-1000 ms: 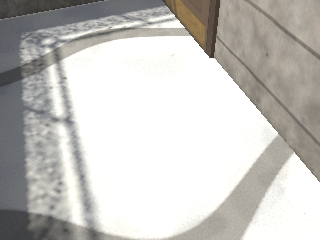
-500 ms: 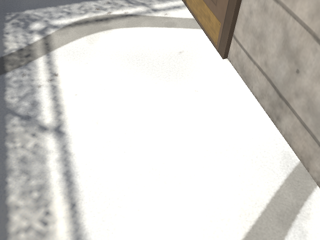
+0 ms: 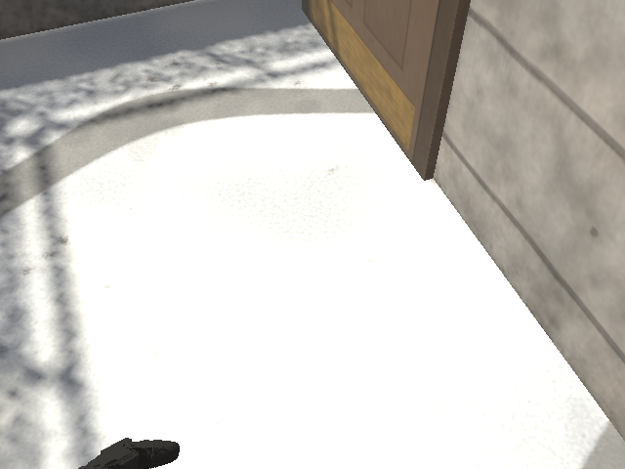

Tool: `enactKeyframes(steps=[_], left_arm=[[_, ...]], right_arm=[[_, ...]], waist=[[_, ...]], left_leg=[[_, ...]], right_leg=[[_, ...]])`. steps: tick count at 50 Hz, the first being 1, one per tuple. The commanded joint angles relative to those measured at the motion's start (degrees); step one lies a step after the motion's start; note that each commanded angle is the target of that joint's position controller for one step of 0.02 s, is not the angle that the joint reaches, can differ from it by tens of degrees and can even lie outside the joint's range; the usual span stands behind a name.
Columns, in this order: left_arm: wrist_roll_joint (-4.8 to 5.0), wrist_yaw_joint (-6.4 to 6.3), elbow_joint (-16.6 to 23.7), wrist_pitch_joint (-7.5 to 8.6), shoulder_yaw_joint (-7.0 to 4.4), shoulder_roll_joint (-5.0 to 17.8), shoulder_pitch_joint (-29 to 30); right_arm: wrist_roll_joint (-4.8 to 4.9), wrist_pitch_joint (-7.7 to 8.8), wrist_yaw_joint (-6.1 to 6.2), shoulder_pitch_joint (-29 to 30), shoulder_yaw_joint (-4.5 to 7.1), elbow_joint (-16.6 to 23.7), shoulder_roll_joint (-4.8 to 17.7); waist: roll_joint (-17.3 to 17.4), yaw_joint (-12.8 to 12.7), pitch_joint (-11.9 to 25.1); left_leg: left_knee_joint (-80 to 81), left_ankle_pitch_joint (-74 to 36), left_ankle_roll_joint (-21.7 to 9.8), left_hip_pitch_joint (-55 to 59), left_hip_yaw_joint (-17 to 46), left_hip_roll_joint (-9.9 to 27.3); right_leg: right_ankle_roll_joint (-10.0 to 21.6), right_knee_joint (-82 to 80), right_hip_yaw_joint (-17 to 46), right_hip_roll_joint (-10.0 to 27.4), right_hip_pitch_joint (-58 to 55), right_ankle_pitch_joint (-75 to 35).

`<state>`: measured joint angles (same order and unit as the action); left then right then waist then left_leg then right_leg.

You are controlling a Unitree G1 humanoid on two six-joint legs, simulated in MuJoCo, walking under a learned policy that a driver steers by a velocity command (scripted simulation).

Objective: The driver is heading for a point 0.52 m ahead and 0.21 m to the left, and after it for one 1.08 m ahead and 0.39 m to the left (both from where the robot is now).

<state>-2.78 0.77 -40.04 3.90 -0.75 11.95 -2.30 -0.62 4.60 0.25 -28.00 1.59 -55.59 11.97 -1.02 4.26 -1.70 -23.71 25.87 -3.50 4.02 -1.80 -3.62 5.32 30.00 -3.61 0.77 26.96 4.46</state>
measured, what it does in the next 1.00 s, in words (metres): walks ahead, turning left: left foot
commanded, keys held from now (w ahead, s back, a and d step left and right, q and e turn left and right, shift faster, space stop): w+q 0.88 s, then w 0.12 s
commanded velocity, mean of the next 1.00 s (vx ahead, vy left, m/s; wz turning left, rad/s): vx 0.50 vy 0.00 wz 0.51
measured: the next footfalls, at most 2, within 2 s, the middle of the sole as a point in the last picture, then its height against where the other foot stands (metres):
left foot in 0.52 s outside the picture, level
right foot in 1.08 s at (242, 337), level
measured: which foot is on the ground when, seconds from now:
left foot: down 0.00-0.00, up 0.02-0.50, down 0.52-1.00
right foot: down 0.00-0.54, up 0.56-1.00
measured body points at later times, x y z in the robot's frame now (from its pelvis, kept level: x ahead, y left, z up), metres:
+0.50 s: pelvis +0.27 +0.03 +0.00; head +0.30 +0.04 +0.45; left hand +0.17 +0.26 -0.14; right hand +0.51 -0.14 -0.10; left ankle +0.38 +0.14 -0.71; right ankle +0.12 -0.09 -0.72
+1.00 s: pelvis +0.53 +0.13 +0.01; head +0.56 +0.15 +0.46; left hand +0.61 +0.44 -0.08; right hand +0.65 -0.13 -0.11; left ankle +0.38 +0.13 -0.72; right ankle +0.75 +0.10 -0.69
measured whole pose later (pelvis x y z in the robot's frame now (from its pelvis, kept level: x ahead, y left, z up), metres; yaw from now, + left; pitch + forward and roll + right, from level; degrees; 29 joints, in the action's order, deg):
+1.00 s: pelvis +0.53 +0.13 +0.01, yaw +32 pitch +2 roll +1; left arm -2.0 1.8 -40.7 1.7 -1.2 14.2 -2.0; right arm -0.7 3.1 0.2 -26.2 3.9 -49.4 15.4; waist -2.0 5.6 -1.6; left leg -15.8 18.9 -6.8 2.3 9.6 -8.3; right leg -0.8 36.1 0.4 3.5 35.4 0.9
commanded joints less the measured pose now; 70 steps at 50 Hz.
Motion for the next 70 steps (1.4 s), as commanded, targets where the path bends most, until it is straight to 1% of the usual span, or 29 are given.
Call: enactKeyframes(steps=[1,2,3,4,6,10,15,21,24,26,27,28,29,31,32,34,37,43,48,51,53,54,55,56,57,58,59,63,70], left_arm=[[-1.93,-1.57,-2.66,1.00,-5.22,17.28,-24.95],[0.26,-1.35,-1.73,0.35,-4.66,13.23,-21.15],[0.87,-1.33,-2.14,0.31,-3.45,9.20,-15.90],[1.07,-1.11,-2.43,0.68,-2.95,6.92,-13.45],[1.54,-1.44,-3.65,1.24,-2.45,5.10,-13.17],[2.06,-1.44,-5.67,2.82,-2.87,6.07,-16.17],[1.72,-1.22,-7.99,2.73,-2.83,6.09,-18.56],[1.62,-2.14,-10.84,1.85,-3.49,8.64,-22.87],[1.36,-2.74,-11.44,0.66,-4.04,11.02,-22.29],[1.37,-2.65,-10.96,-0.57,-4.42,12.57,-21.20],[1.25,-2.38,-9.19,-0.55,-3.84,10.61,-21.65],[2.24,-1.14,-4.53,0.07,-3.12,5.51,-21.47],[1.73,-0.83,-2.75,0.82,-3.57,9.65,-14.50],[2.48,-0.75,-2.61,2.13,-2.81,7.85,-12.60],[1.46,-0.77,-2.61,1.52,-2.84,7.60,-12.55],[-0.08,-0.51,-3.41,-0.76,-2.76,7.30,-15.32],[-0.08,-0.02,-1.96,-2.37,-2.49,6.43,-12.11],[0.50,0.32,2.34,-2.28,-2.12,6.88,1.16],[0.93,1.03,4.94,-1.13,-1.33,6.56,7.75],[0.96,0.77,3.69,-0.46,-1.88,8.15,1.90],[0.91,-0.42,-0.50,0.42,-3.22,10.76,-11.85],[-0.11,-1.35,-1.54,0.97,-4.05,13.95,-20.83],[-0.96,-1.40,-2.24,0.63,-5.67,20.21,-24.31],[1.03,-0.76,-2.31,-0.22,-4.98,15.64,-20.24],[1.54,-0.60,-1.41,-0.34,-4.10,11.62,-14.83],[1.35,-0.35,-1.69,-0.07,-3.44,8.91,-12.69],[1.27,-0.44,-2.57,0.23,-3.06,7.98,-12.61],[2.16,-0.07,-6.09,1.86,-2.83,7.86,-16.15],[2.50,0.22,-9.70,1.80,-3.01,8.80,-21.41]], right_arm=[[2.33,0.59,0.40,-5.40,0.29,6.08,1.20],[0.47,-0.06,0.75,-2.43,2.13,4.81,8.01],[0.18,-0.28,0.26,2.72,2.52,6.04,8.41],[0.19,-0.45,-0.21,4.84,2.16,6.54,6.54],[-1.13,-2.18,-1.62,4.71,2.42,6.29,5.83],[-1.29,-3.95,-2.53,8.47,2.26,7.73,3.75],[-1.02,-3.79,-3.39,18.73,1.71,11.51,3.26],[-1.55,-3.61,-4.47,27.61,1.23,15.42,3.76],[-1.75,-3.74,-3.77,23.43,2.08,14.95,5.20],[-2.04,-2.90,-2.78,9.83,3.76,11.08,7.84],[-2.67,-2.71,-1.79,1.73,5.53,9.12,13.02],[-1.17,-3.29,-1.28,5.47,6.99,10.71,18.84],[-0.38,-3.99,-0.96,4.11,6.85,11.50,18.18],[0.01,-3.59,-0.18,8.24,5.40,10.02,12.65],[0.29,-3.06,-0.04,10.34,4.84,10.09,10.98],[0.67,-1.99,-0.18,12.28,4.07,10.83,9.32],[0.67,-1.08,-0.57,9.48,4.49,10.15,11.43],[0.63,-1.20,-0.60,2.49,4.62,9.11,11.86],[-0.13,-1.06,0.21,-1.47,4.14,8.16,11.35],[-0.32,-0.60,0.75,1.21,4.12,8.19,12.71],[-0.37,-0.25,0.40,2.81,4.11,7.81,13.43],[-0.19,0.04,0.03,2.41,3.27,8.90,10.59],[1.99,-0.06,-0.24,-5.91,2.47,9.43,5.71],[-0.23,-0.18,0.14,-4.05,2.83,8.32,9.95],[-0.56,-0.40,-0.12,1.09,2.99,8.89,10.26],[-0.78,-0.36,-0.50,5.07,2.57,9.69,9.55],[-0.95,-0.68,-0.90,6.67,2.49,10.18,8.91],[-1.94,-2.28,-2.02,6.49,1.82,9.92,7.03],[-1.34,-2.01,-2.86,23.74,-0.23,14.75,4.39]], waist=[[-13.79,-8.33,21.05],[-4.34,-8.53,17.05],[-1.40,-6.58,7.98],[-0.62,-5.53,3.97],[-3.88,-3.57,1.86],[-2.87,-2.71,0.30],[-3.06,-4.03,-2.98],[-2.57,-6.09,-4.87],[-4.72,-3.59,-1.04],[-2.94,2.50,6.79],[3.30,5.21,13.08],[18.31,0.44,16.74],[7.13,3.33,16.19],[-0.21,-1.18,4.39],[-0.89,-3.43,2.72],[0.23,-5.80,3.30],[1.22,-5.54,1.79],[3.90,-0.52,-0.50],[4.88,2.01,-1.41],[5.82,-1.65,-0.74],[3.77,-8.19,5.81],[-0.09,-11.58,12.75],[-14.90,-8.32,20.23],[-9.26,-6.93,16.14],[-3.30,-5.63,7.02],[0.45,-5.51,3.71],[-0.91,-4.70,1.88],[-4.11,-2.70,1.81],[-3.64,-6.04,-1.89]], left_leg=[[-46.88,4.79,-2.42,-35.47,0.62,-1.27],[-51.09,2.06,-3.05,-39.43,6.23,1.63],[-49.67,-3.58,-3.09,-40.73,6.35,4.19],[-46.46,-7.26,-2.60,-39.44,5.99,6.21],[-43.51,-9.49,-1.32,-36.45,5.20,7.98],[-42.01,-14.69,0.16,-40.09,4.00,9.02],[-28.27,-25.50,0.66,-43.48,1.45,9.10],[-14.14,-24.13,-2.72,-40.47,-4.51,7.23],[-12.49,-14.39,-6.07,-32.73,-7.75,1.87],[-7.15,-12.27,-9.30,-15.85,-6.75,-2.14],[-4.59,-5.04,-12.23,-1.49,6.48,6.87],[3.99,-3.49,-21.42,13.57,40.70,21.92],[8.51,-9.12,-21.18,13.55,43.37,22.84],[8.51,-23.73,-16.85,-0.94,28.22,19.44],[8.92,-27.93,-14.79,-6.28,23.74,16.09],[10.22,-32.82,-13.81,-11.24,19.31,12.86],[12.15,-32.67,-13.46,-13.81,17.19,10.52],[11.55,-32.07,-10.40,-8.40,18.67,9.12],[8.47,-39.34,-9.37,-2.69,19.37,10.59],[4.94,-48.68,-6.78,-3.12,19.17,11.93],[-10.90,-58.37,-4.72,-4.94,15.38,8.41],[-26.04,-44.40,-3.79,-13.13,13.30,5.58],[-46.16,-5.51,-0.88,-30.74,7.62,-5.16],[-51.41,1.50,-1.60,-37.30,10.25,-3.13],[-51.35,-3.41,-1.49,-38.67,10.23,-0.21],[-48.37,-6.54,-1.44,-37.85,9.65,1.71],[-45.54,-7.42,-1.30,-36.91,8.92,3.17],[-39.91,-9.08,0.29,-35.25,6.20,4.84],[-18.36,-22.80,2.61,-37.81,0.05,7.85]], right_leg=[[11.09,-9.37,40.95,27.50,-45.92,8.80],[10.36,-13.51,43.31,25.19,-39.70,15.02],[7.91,-15.16,32.17,22.17,-31.59,16.08],[5.82,-17.68,24.23,19.26,-25.48,11.83],[3.05,-20.04,13.82,14.93,-20.13,5.05],[2.80,-21.88,4.60,14.12,-19.13,-5.62],[2.40,-22.70,-4.26,11.78,-20.38,-9.95],[1.59,-19.59,-9.50,14.74,-29.70,-19.82],[0.76,-7.85,-11.94,15.36,-34.27,-43.95],[-0.25,13.55,-13.09,14.54,-29.45,-42.01],[-2.03,30.98,-13.15,12.84,-17.25,-22.55],[-5.97,53.17,-8.23,-1.57,9.11,26.09],[-5.57,55.16,3.73,-0.63,16.58,23.72],[-4.75,45.73,4.88,4.91,14.69,14.74],[-5.10,41.39,5.49,6.26,11.15,14.38],[-6.27,37.57,5.33,6.52,6.03,14.09],[-7.82,31.22,3.98,6.26,7.91,10.27],[-8.53,15.85,4.21,4.52,13.81,-2.75],[-6.30,6.37,2.81,2.08,11.73,-4.77],[-3.13,1.02,2.54,-0.20,0.12,-0.39],[-0.54,-2.95,1.43,-2.35,-16.90,1.98],[2.10,-3.55,11.97,7.61,-30.20,9.75],[10.55,-8.95,41.05,23.33,-44.37,14.47],[10.80,-14.30,49.39,22.86,-39.38,18.95],[9.84,-14.78,39.10,20.68,-30.94,18.72],[8.46,-15.60,31.42,17.70,-25.51,12.85],[6.99,-16.51,25.64,14.97,-22.32,7.05],[6.60,-19.26,16.42,11.52,-19.32,-5.71],[5.50,-22.89,7.78,8.40,-19.90,-9.99]])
